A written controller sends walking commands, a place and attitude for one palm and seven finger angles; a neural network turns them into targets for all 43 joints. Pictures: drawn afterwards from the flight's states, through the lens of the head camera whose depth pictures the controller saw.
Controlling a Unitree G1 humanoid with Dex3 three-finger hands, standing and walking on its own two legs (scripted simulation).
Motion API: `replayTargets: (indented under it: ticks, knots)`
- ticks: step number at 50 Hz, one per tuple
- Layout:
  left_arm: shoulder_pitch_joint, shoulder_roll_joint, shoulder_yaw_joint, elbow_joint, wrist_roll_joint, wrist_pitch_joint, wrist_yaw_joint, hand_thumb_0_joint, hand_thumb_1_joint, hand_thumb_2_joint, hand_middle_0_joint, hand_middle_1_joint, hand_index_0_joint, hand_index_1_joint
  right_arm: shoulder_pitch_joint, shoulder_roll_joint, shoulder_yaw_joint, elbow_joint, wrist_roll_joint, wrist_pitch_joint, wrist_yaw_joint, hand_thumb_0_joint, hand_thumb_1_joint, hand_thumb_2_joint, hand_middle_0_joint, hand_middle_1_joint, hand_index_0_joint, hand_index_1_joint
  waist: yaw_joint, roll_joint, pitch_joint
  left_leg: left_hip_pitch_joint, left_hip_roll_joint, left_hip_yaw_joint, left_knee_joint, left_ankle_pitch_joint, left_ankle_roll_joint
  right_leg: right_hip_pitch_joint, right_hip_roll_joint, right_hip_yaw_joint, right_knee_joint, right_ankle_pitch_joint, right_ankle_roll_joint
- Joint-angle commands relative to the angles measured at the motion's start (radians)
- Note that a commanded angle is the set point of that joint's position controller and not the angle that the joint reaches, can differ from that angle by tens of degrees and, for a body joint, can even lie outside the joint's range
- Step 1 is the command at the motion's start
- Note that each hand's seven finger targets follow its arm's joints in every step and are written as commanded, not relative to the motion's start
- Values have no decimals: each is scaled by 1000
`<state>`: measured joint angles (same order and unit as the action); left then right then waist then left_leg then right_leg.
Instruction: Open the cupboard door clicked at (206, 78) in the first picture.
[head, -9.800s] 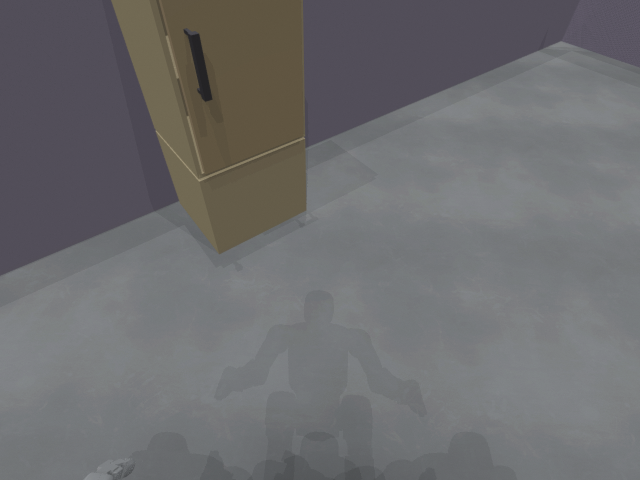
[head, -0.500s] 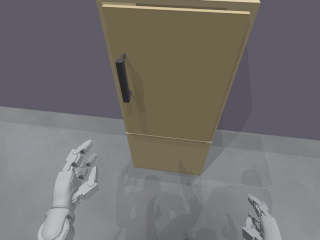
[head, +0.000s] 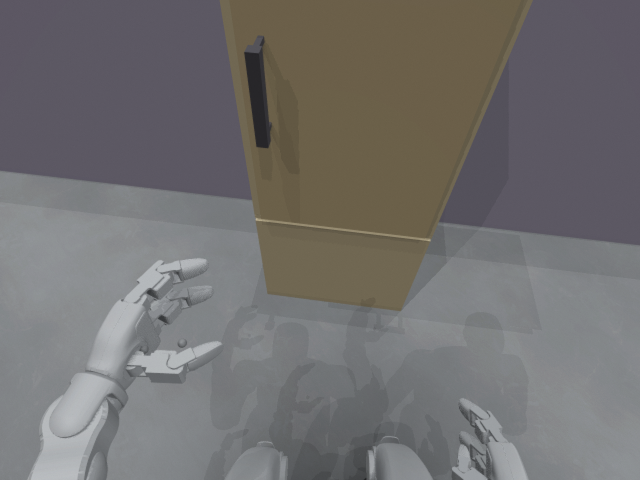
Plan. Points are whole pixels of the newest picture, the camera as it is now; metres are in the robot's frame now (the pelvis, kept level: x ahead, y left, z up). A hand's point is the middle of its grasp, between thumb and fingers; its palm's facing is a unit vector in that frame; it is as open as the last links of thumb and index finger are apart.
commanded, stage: raise the hand with hooked fingers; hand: left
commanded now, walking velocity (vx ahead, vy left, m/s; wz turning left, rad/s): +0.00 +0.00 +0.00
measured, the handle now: (261, 94) +0.69 +0.12 +0.09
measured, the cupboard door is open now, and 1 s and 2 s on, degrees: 0 0 0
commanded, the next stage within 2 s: move the hooked fingers beside the handle in 1.34 s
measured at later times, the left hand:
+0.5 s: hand (121, 286) +0.31 +0.23 +0.09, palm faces -0.05 -1.00 -0.07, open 13.4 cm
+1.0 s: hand (112, 255) +0.34 +0.25 +0.11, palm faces -0.12 -0.99 -0.03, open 14.0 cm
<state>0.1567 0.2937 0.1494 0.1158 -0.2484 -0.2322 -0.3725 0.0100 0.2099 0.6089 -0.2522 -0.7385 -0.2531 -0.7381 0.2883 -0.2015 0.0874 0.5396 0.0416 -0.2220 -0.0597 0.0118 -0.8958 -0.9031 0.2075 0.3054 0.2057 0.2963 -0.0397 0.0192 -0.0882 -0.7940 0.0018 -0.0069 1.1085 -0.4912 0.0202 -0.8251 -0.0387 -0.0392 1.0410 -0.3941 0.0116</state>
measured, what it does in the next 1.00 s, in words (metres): shifts its weight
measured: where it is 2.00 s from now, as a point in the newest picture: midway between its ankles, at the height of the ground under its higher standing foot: outside the picture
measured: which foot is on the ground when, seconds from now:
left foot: down 0.00-1.00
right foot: down 0.00-1.00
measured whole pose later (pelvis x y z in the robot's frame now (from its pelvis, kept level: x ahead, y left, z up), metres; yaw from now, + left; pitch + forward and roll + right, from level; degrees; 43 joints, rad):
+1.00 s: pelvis +0.05 -0.02 +0.03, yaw +0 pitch +10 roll -2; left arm -0.05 0.46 0.45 0.44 -0.38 -0.22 -0.64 -0.01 -0.50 0.30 -0.30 -1.20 -0.30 -1.20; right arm 0.30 -0.30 0.04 0.54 0.04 -0.19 -0.07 0.01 -0.90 -0.90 0.20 0.30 0.20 0.30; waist -0.03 0.02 -0.08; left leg -0.61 0.03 -0.02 0.91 -0.47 -0.01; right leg -0.65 -0.01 -0.05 0.85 -0.38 0.00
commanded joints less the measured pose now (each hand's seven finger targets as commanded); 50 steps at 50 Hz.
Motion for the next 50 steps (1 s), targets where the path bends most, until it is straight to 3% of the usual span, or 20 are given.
replayTargets:
  ticks: [1,3,6,8,10,14,16,20,25,26,30,33,35,36,39,42,45,47,48,50]
  knots:
    - [-37,182,214,-251,-71,-37,50,0,-10,510,-265,-885,-265,-885,-107,-180,-101,-219,-1,-71,-29,0,-900,-900,200,300,200,300,79,-9,-211,73,-18,-46,-315,25,-12,239,43,-19,-206,-130,-37]
    - [-51,171,209,-287,-64,-98,73,0,-57,490,-268,-915,-268,-915,-81,-175,-103,-201,-10,-81,-22,0,-900,-900,200,300,200,300,65,9,-208,103,-9,-47,-308,87,-14,224,48,-28,-191,-69,-40]
    - [-107,153,164,-243,-41,-167,61,0,-127,460,-273,-960,-273,-960,-59,-191,-106,-168,-17,-92,-15,0,-900,-900,200,300,200,300,23,24,-159,96,-6,-50,-282,87,-13,167,51,-27,-175,-58,-41]
    - [-105,135,131,-186,-34,-178,27,0,-173,440,-277,-990,-277,-990,-46,-203,-109,-153,-10,-97,-13,0,-900,-900,200,300,200,300,4,37,-131,100,-4,-52,-282,48,-13,139,51,-28,-183,-77,-38]
    - [-126,150,123,-163,-41,-157,-21,0,-220,420,-280,-1020,-280,-1020,-41,-217,-113,-153,-3,-100,-19,0,-900,-900,200,300,200,300,-3,46,-151,118,-7,-50,-279,63,-7,156,53,-23,-191,-56,-40]
    - [-126,247,216,-169,-68,-100,-78,0,-313,380,-287,-1080,-287,-1080,-34,-226,-122,-150,7,-101,-33,0,-900,-900,200,300,200,300,17,42,-239,180,-6,-43,-284,181,-4,248,50,-21,-212,47,-36]
    - [-148,292,274,-216,-91,-96,-83,0,-360,360,-290,-1110,-290,-1110,-36,-222,-117,-151,0,-99,-33,0,-900,-900,200,300,200,300,39,90,-286,225,-6,-47,-284,299,-12,293,55,-30,-188,151,-43]
    - [-147,296,313,-209,-120,-106,-65,0,-453,320,-297,-1170,-297,-1170,-32,-211,-111,-139,-8,-93,-27,0,-900,-900,200,300,200,300,46,104,-251,250,-2,-46,-275,433,-22,312,66,-40,-178,265,-47]
    - [-165,269,282,-58,-110,-61,-114,0,-500,300,-300,-1200,-300,-1200,-28,-223,-110,-137,-2,-67,-20,0,-900,-900,200,300,200,300,19,88,-178,224,-3,-29,-274,410,-18,297,67,-34,-201,286,-43]
    - [-188,275,277,-55,-105,-49,-130,0,-500,300,-300,-1200,-300,-1200,-26,-226,-112,-137,0,-61,-20,0,-900,-900,200,300,200,300,13,69,-200,235,-1,-28,-276,425,-17,302,64,-35,-206,304,-38]
    - [-262,344,326,-27,-126,-22,-186,0,-500,300,-300,-1200,-300,-1200,-30,-234,-109,-147,-1,-51,-28,0,-900,-900,200,300,200,300,18,58,-244,243,-8,-20,-271,426,-9,356,66,-14,-223,339,-40]
    - [-308,390,385,-37,-149,-53,-200,0,-500,300,-300,-1200,-300,-1200,-30,-227,-107,-145,-4,-46,-33,0,-900,-900,200,300,200,300,27,27,-300,258,-8,-20,-279,440,-7,401,62,-7,-232,360,-34]
    - [-349,427,417,-31,-160,-77,-201,0,-500,300,-300,-1200,-300,-1200,-32,-227,-103,-134,-9,-46,-34,0,-900,-900,200,300,200,300,35,62,-291,263,-9,-22,-276,459,-10,404,68,-3,-226,372,-43]
    - [-359,430,422,-22,-160,-85,-204,0,-500,300,-300,-1200,-300,-1200,-31,-222,-101,-132,-10,-44,-34,0,-900,-900,200,300,200,300,35,74,-302,272,-8,-19,-283,462,-11,410,65,-3,-228,373,-42]
    - [-358,408,402,83,-155,-73,-219,0,-500,300,-300,-1200,-300,-1200,-28,-227,-102,-121,-2,-35,-35,0,-900,-900,200,300,200,300,23,60,-243,245,-7,-13,-298,404,-9,384,59,-2,-253,324,-37]
    - [-389,431,401,157,-149,-37,-253,0,-500,300,-300,-1200,-300,-1200,-23,-237,-102,-122,3,-23,-35,0,-900,-900,200,300,200,300,24,59,-227,236,-10,-9,-313,384,-7,390,56,5,-271,309,-38]
    - [-365,390,362,181,-158,-17,-286,0,-500,300,-300,-1200,-300,-1200,-23,-238,-103,-142,3,-22,-29,0,-900,-900,200,300,200,300,28,34,-221,228,-14,-7,-318,367,-2,401,55,17,-286,292,-40]
    - [-369,413,377,130,-157,-34,-284,0,-500,300,-300,-1200,-300,-1200,-22,-236,-109,-145,3,-25,-24,0,-900,-900,200,300,200,300,32,64,-262,255,-13,-6,-321,389,-1,406,54,14,-281,310,-38]
    - [-366,434,402,111,-158,-48,-274,0,-500,300,-300,-1200,-300,-1200,-18,-235,-111,-149,0,-27,-22,0,-900,-900,200,300,200,300,37,48,-282,257,-13,-8,-322,397,-1,421,54,17,-280,315,-36]
    - [-377,463,433,89,-163,-80,-255,0,-500,300,-300,-1200,-300,-1200,-15,-237,-110,-150,-8,-29,-18,0,-900,-900,200,300,200,300,42,50,-264,251,-12,-9,-320,391,-3,412,63,13,-272,299,-43]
